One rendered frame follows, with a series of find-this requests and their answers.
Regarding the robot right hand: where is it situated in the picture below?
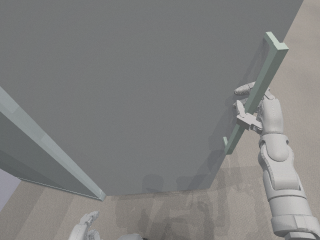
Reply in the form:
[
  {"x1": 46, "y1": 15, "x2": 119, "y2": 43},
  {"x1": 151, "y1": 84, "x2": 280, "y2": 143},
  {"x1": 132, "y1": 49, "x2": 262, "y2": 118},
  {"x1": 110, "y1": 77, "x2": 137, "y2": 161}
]
[{"x1": 232, "y1": 82, "x2": 284, "y2": 138}]

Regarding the handle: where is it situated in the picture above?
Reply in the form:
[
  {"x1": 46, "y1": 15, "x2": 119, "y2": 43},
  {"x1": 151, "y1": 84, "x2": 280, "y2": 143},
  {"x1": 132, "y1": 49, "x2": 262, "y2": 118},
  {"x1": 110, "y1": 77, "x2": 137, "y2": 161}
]
[{"x1": 222, "y1": 31, "x2": 289, "y2": 155}]

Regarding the fridge door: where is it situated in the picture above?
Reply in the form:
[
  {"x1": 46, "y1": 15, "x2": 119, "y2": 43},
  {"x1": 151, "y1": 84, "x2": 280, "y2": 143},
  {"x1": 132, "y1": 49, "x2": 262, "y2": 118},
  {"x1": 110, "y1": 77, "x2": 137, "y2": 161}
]
[{"x1": 0, "y1": 0, "x2": 304, "y2": 196}]

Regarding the robot right forearm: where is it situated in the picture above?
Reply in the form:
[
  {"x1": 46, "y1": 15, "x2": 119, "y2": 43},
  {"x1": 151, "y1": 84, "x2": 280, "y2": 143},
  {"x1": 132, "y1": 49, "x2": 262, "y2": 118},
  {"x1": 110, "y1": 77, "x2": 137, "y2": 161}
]
[{"x1": 258, "y1": 133, "x2": 320, "y2": 240}]

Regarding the robot left hand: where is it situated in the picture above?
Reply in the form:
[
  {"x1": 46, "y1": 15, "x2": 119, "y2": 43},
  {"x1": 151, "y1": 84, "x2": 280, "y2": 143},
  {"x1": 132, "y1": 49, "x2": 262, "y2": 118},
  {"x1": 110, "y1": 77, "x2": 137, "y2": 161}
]
[{"x1": 68, "y1": 210, "x2": 103, "y2": 240}]

